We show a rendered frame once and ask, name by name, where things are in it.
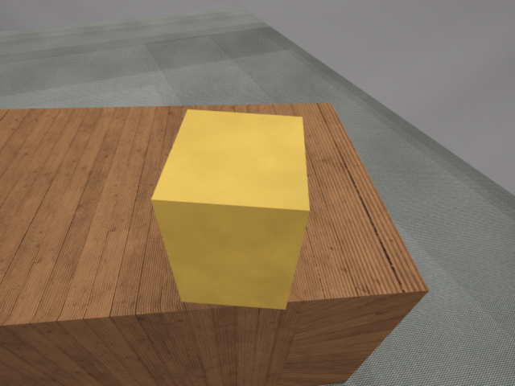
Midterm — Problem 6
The pedestal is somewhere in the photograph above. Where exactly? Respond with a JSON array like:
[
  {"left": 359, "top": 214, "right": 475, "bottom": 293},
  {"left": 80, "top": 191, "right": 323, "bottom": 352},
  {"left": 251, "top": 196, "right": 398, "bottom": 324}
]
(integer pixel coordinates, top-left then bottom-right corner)
[{"left": 0, "top": 103, "right": 429, "bottom": 386}]

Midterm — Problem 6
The carton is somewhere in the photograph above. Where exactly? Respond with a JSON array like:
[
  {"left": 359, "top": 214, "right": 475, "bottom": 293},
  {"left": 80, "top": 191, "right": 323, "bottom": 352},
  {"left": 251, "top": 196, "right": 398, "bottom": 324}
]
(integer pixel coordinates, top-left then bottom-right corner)
[{"left": 151, "top": 109, "right": 310, "bottom": 310}]

